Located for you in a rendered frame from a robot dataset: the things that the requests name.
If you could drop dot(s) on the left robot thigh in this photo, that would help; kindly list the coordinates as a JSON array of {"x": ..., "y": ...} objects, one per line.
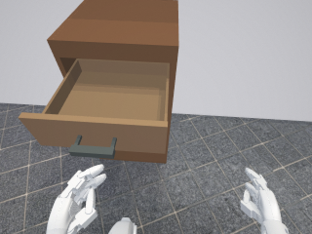
[{"x": 123, "y": 227}]

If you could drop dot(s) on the handle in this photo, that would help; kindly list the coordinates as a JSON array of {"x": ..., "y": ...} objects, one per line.
[{"x": 103, "y": 152}]

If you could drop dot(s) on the robot right hand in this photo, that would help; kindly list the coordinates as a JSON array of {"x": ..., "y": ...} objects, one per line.
[{"x": 264, "y": 206}]

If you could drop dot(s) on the drawer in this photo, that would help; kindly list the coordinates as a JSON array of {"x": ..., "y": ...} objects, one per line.
[{"x": 100, "y": 99}]

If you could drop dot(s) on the cabinet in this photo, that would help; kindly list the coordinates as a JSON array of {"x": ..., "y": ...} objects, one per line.
[{"x": 126, "y": 30}]

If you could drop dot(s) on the left robot shin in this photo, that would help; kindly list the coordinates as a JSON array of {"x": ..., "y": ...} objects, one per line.
[{"x": 125, "y": 218}]

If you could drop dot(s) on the robot left hand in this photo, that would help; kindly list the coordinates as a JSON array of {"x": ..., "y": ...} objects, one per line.
[{"x": 67, "y": 206}]

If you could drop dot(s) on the robot right forearm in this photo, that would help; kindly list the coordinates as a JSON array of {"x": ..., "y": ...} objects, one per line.
[{"x": 273, "y": 227}]

